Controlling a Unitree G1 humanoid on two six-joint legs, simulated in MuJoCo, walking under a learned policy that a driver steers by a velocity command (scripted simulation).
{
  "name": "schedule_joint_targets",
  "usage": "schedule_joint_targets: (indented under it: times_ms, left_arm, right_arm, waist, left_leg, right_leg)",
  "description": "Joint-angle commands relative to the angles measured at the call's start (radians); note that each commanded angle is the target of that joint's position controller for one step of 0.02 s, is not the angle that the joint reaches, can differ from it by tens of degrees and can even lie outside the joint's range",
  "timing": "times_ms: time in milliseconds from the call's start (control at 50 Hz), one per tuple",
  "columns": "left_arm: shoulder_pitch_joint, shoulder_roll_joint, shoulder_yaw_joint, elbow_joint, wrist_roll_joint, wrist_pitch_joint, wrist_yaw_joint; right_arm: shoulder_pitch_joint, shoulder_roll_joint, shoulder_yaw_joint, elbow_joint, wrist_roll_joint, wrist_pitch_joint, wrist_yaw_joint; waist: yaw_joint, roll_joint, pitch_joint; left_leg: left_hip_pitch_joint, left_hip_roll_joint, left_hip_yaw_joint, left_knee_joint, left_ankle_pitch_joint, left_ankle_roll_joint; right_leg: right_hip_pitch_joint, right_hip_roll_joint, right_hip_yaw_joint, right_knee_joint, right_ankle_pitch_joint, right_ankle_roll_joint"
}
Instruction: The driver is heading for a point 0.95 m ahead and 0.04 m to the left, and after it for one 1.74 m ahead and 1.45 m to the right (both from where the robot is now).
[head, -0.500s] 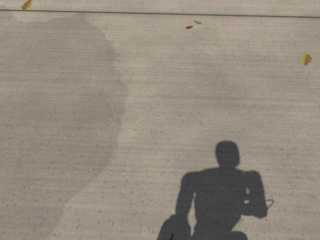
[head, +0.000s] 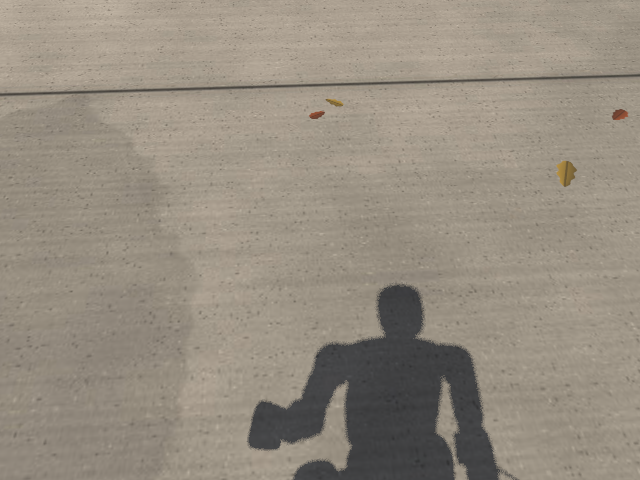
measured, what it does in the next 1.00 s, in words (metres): walks ahead: right foot, then left foot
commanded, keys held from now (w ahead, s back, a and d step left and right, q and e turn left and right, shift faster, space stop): w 1.00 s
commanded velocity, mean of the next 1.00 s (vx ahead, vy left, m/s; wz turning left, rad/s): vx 0.50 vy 0.00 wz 0.00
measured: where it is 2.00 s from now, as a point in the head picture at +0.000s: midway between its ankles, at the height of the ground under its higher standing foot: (314, 313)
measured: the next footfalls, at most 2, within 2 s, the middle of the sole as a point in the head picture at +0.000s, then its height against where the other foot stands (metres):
right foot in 0.12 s outside the picture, level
left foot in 0.68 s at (279, 448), level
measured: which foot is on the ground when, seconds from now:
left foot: down 0.00-0.12, up 0.14-0.66, down 0.68-1.00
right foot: up 0.00-0.10, down 0.12-0.70, up 0.72-1.00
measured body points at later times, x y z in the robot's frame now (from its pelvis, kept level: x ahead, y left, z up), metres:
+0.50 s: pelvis +0.27 -0.04 +0.00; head +0.29 -0.05 +0.45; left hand +0.21 +0.20 -0.14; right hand +0.41 -0.28 -0.13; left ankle +0.42 +0.11 -0.68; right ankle +0.20 -0.10 -0.74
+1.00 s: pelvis +0.54 +0.01 +0.01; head +0.56 +0.02 +0.46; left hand +0.65 +0.25 -0.13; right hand +0.50 -0.24 -0.14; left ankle +0.51 +0.07 -0.74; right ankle +0.64 -0.15 -0.67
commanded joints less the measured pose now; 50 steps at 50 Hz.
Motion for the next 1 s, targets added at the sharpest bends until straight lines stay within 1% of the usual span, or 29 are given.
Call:
schedule_joint_targets:
  times_ms: [20,60,80,100,120,140,160,180,200,220,240,260,280,360,460,580,620,640,660,680,700,720,740,760,780,820,860,920,1000]
  left_arm:
    - [-0.123,0.058,0.006,-0.094,-0.002,-0.022,0.002]
    - [-0.087,0.07,0.012,-0.092,-0.003,-0.031,0.006]
    - [-0.024,0.082,0.019,-0.074,-0.002,-0.036,0.012]
    - [0.101,0.097,0.03,-0.034,0.0,-0.043,0.02]
    - [0.279,0.129,0.046,0.025,0.014,-0.054,0.029]
    - [0.441,0.227,0.072,0.051,0.041,-0.059,0.041]
    - [0.441,0.278,0.085,0.056,0.029,-0.049,0.03]
    - [0.327,0.224,0.074,0.041,-0.006,-0.039,0.024]
    - [0.231,0.157,0.055,0.023,-0.013,-0.041,0.021]
    - [0.188,0.109,0.041,0.022,-0.009,-0.047,0.018]
    - [0.184,0.084,0.033,0.034,-0.012,-0.054,0.022]
    - [0.193,0.063,0.025,0.048,-0.013,-0.059,0.026]
    - [0.225,0.067,0.024,0.062,-0.013,-0.067,0.028]
    - [0.31,0.113,0.03,0.092,-0.016,-0.08,0.03]
    - [0.393,0.105,0.021,0.111,-0.016,-0.077,0.031]
    - [0.471,0.115,0.02,0.147,-0.003,-0.07,0.044]
    - [0.449,0.128,0.024,0.149,0.002,-0.068,0.05]
    - [0.429,0.137,0.026,0.147,0.003,-0.067,0.052]
    - [0.414,0.146,0.029,0.147,0.004,-0.064,0.052]
    - [0.395,0.141,0.026,0.142,-0.002,-0.06,0.049]
    - [0.395,0.109,0.014,0.108,-0.013,-0.062,0.045]
    - [0.524,0.015,0.002,0.101,-0.049,-0.06,0.032]
    - [0.432,0.116,0.026,0.103,-0.019,-0.055,0.037]
    - [0.347,0.114,0.03,0.073,-0.017,-0.059,0.032]
    - [0.314,0.095,0.027,0.068,-0.016,-0.062,0.029]
    - [0.334,0.063,0.024,0.077,0.008,-0.039,0.02]
    - [0.33,0.048,0.024,0.075,0.014,-0.02,0.009]
    - [0.218,0.056,0.024,0.036,0.015,-0.005,0.002]
    - [0.055,0.06,0.018,-0.02,0.004,-0.006,-0.001]
  right_arm:
    - [0.074,-0.144,-0.025,-0.008,-0.008,-0.003,-0.011]
    - [0.046,-0.158,-0.029,-0.007,-0.011,-0.001,-0.017]
    - [0.028,-0.168,-0.032,-0.009,-0.013,0.0,-0.018]
    - [0.011,-0.175,-0.034,-0.009,-0.012,0.003,-0.017]
    - [-0.005,-0.167,-0.03,-0.018,-0.004,0.006,-0.015]
    - [0.02,-0.109,-0.013,-0.057,0.021,0.004,-0.007]
    - [0.112,-0.069,-0.014,-0.053,0.035,0.005,0.0]
    - [0.009,-0.146,-0.034,-0.062,0.01,0.013,-0.004]
    - [-0.063,-0.137,-0.034,-0.086,0.005,0.007,0.003]
    - [-0.088,-0.118,-0.032,-0.089,0.004,0.007,0.006]
    - [-0.085,-0.107,-0.033,-0.086,-0.011,0.017,0.009]
    - [-0.061,-0.087,-0.029,-0.079,-0.02,0.03,0.017]
    - [-0.061,-0.08,-0.029,-0.079,-0.022,0.04,0.023]
    - [-0.194,-0.087,-0.03,-0.126,-0.023,0.061,0.032]
    - [-0.386,-0.081,-0.019,-0.191,-0.01,0.057,0.035]
    - [-0.518,-0.088,-0.01,-0.246,-0.008,0.045,0.032]
    - [-0.493,-0.101,-0.015,-0.248,-0.007,0.036,0.028]
    - [-0.439,-0.111,-0.021,-0.234,-0.007,0.031,0.023]
    - [-0.33,-0.128,-0.032,-0.2,-0.009,0.025,0.015]
    - [-0.157,-0.151,-0.046,-0.141,-0.019,0.015,0.006]
    - [0.026,-0.234,-0.069,-0.104,-0.045,0.008,-0.006]
    - [0.048,-0.319,-0.091,-0.098,-0.045,0.015,0.0]
    - [-0.051,-0.265,-0.082,-0.114,-0.006,0.027,0.009]
    - [-0.158,-0.205,-0.063,-0.132,0.002,0.027,0.011]
    - [-0.202,-0.15,-0.048,-0.133,-0.002,0.02,0.015]
    - [-0.208,-0.098,-0.031,-0.109,0.003,0.007,0.008]
    - [-0.152,-0.111,-0.03,-0.083,0.005,-0.008,0.004]
    - [-0.097,-0.145,-0.035,-0.064,0.008,-0.014,0.003]
    - [-0.028,-0.136,-0.027,-0.049,0.007,-0.01,0.003]
  waist:
    - [0.001,0.112,0.077]
    - [0.032,0.117,0.062]
    - [0.063,0.126,0.029]
    - [0.116,0.118,-0.034]
    - [0.186,0.086,-0.13]
    - [0.215,-0.048,-0.268]
    - [0.161,-0.203,-0.347]
    - [0.13,-0.038,-0.218]
    - [0.102,-0.006,-0.088]
    - [0.074,0.017,-0.032]
    - [0.049,-0.001,-0.004]
    - [0.028,-0.018,-0.006]
    - [0.023,-0.02,-0.01]
    - [0.032,-0.007,0.031]
    - [0.079,-0.012,0.058]
    - [0.112,-0.027,0.075]
    - [0.085,-0.032,0.064]
    - [0.057,-0.04,0.036]
    - [0.012,-0.039,-0.02]
    - [-0.061,-0.007,-0.11]
    - [-0.114,0.087,-0.239]
    - [-0.043,0.321,-0.339]
    - [-0.029,0.129,-0.257]
    - [0.006,0.099,-0.112]
    - [0.03,0.06,-0.048]
    - [0.082,0.094,-0.014]
    - [0.092,0.096,-0.017]
    - [0.083,0.091,0.023]
    - [0.046,0.091,0.054]
  left_leg:
    - [0.036,0.306,-0.12,0.01,0.537,0.114]
    - [0.061,0.318,-0.103,0.08,0.702,0.101]
    - [0.059,0.316,-0.091,0.157,0.843,0.088]
    - [0.046,0.297,-0.074,0.3,0.925,0.074]
    - [-0.067,0.256,-0.042,0.506,0.822,0.053]
    - [-0.34,0.175,0.007,0.84,0.428,0.02]
    - [-0.613,-0.001,-0.041,1.124,-0.302,0.002]
    - [-0.693,0.076,-0.152,1.169,-0.218,0.02]
    - [-0.702,0.115,-0.142,1.125,-0.121,0.021]
    - [-0.667,0.149,-0.136,1.066,-0.062,0.02]
    - [-0.624,0.168,-0.131,1.02,-0.038,0.009]
    - [-0.58,0.179,-0.126,0.987,-0.023,-0.004]
    - [-0.566,0.179,-0.114,0.974,-0.014,-0.014]
    - [-0.689,0.208,-0.08,0.872,0.088,-0.051]
    - [-0.739,0.197,-0.037,0.63,0.224,-0.073]
    - [-0.727,0.152,-0.007,0.446,0.209,-0.028]
    - [-0.663,0.127,0.001,0.404,0.138,0.003]
    - [-0.579,0.098,0.013,0.385,0.097,0.023]
    - [-0.453,0.063,0.026,0.354,0.079,0.044]
    - [-0.233,0.061,0.021,0.296,0.134,0.071]
    - [0.038,0.272,-0.21,0.291,0.077,0.125]
    - [0.267,0.533,-0.713,0.163,0.03,0.273]
    - [0.171,0.475,-0.71,0.113,-0.059,0.234]
    - [0.019,0.443,-0.544,0.091,-0.047,0.2]
    - [-0.094,0.398,-0.444,0.051,0.047,0.171]
    - [-0.217,0.32,-0.298,0.011,0.154,0.118]
    - [-0.234,0.302,-0.249,-0.006,0.243,0.121]
    - [-0.221,0.289,-0.203,-0.048,0.25,0.127]
    - [-0.161,0.265,-0.157,-0.062,0.326,0.113]
  right_leg:
    - [-0.045,0.03,-0.025,-0.07,-0.03,-0.028]
    - [0.036,0.059,-0.037,-0.114,-0.101,-0.061]
    - [0.13,0.091,-0.05,-0.132,-0.139,-0.08]
    - [0.273,0.125,-0.065,-0.177,-0.138,-0.102]
    - [0.514,0.1,-0.034,-0.216,-0.092,-0.133]
    - [0.808,-0.157,0.279,-0.236,-0.182,-0.207]
    - [0.945,-0.35,0.712,-0.372,-0.174,-0.32]
    - [0.823,-0.287,0.63,-0.398,-0.278,-0.275]
    - [0.665,-0.252,0.486,-0.435,-0.263,-0.244]
    - [0.562,-0.202,0.389,-0.476,-0.201,-0.209]
    - [0.493,-0.162,0.314,-0.496,-0.132,-0.182]
    - [0.451,-0.134,0.258,-0.514,-0.095,-0.166]
    - [0.441,-0.125,0.235,-0.521,-0.041,-0.169]
    - [0.465,-0.106,0.166,-0.568,0.027,-0.179]
    - [0.54,-0.076,0.104,-0.57,0.151,-0.16]
    - [0.712,-0.121,0.083,-0.511,0.312,-0.167]
    - [0.748,-0.137,0.07,-0.447,0.457,-0.156]
    - [0.749,-0.136,0.058,-0.379,0.596,-0.144]
    - [0.744,-0.124,0.045,-0.253,0.699,-0.131]
    - [0.665,-0.085,0.012,-0.056,0.648,-0.111]
    - [0.449,-0.031,-0.024,0.245,0.303,-0.091]
    - [0.089,0.176,-0.031,0.601,-0.486,-0.052]
    - [0.002,0.12,0.115,0.66,-0.458,-0.073]
    - [-0.024,0.074,0.109,0.628,-0.359,-0.076]
    - [0.008,0.041,0.104,0.572,-0.296,-0.074]
    - [0.1,0.004,0.096,0.483,-0.254,-0.053]
    - [0.113,0.002,0.075,0.45,-0.237,-0.033]
    - [0.011,-0.024,0.049,0.368,-0.151,-0.005]
    - [-0.066,-0.028,0.02,0.184,-0.035,0.019]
